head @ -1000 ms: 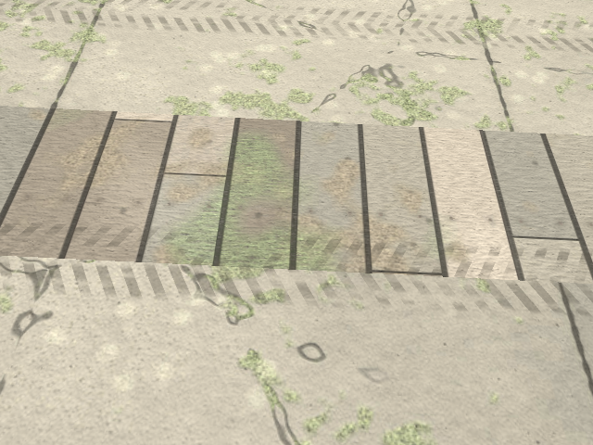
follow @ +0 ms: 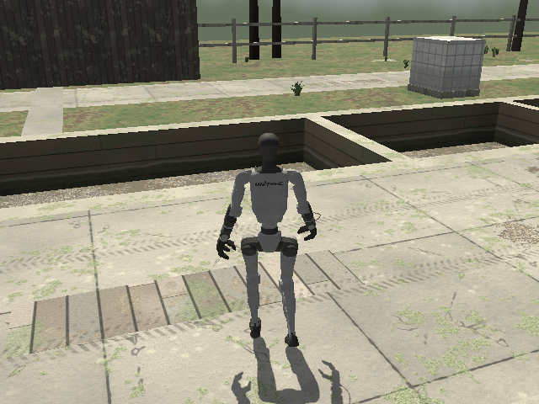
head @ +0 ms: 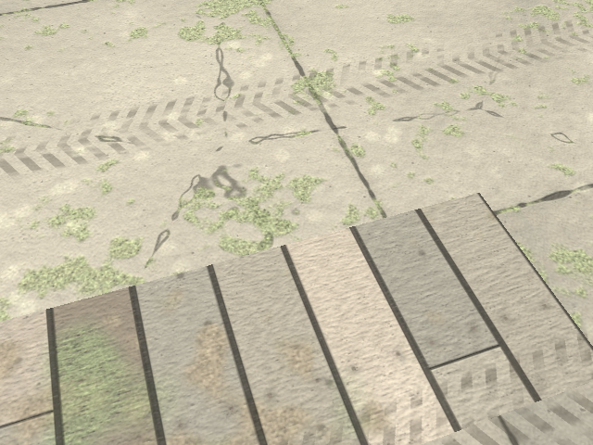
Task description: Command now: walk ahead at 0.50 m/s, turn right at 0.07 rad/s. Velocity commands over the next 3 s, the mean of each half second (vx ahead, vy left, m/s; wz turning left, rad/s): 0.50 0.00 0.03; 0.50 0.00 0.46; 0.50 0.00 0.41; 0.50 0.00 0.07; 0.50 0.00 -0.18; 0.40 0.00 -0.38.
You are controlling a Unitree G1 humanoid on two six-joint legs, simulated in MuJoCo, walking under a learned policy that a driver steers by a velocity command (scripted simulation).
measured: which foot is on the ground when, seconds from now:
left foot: down 0.00-0.44, up 0.46-0.96, down 0.98-1.00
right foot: up 0.00-0.42, down 0.44-1.00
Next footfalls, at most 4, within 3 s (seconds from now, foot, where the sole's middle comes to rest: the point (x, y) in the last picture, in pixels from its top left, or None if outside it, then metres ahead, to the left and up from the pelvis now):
0.44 right None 0.41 -0.15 -0.76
0.98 left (249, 365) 0.65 0.15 -0.76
1.48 right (282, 246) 0.99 0.09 -0.76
2.00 left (160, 208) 1.12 0.44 -0.76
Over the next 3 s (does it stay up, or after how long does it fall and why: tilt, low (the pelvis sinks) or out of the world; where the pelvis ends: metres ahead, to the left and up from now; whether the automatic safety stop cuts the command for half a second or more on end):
stays up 1.54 0.48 0.00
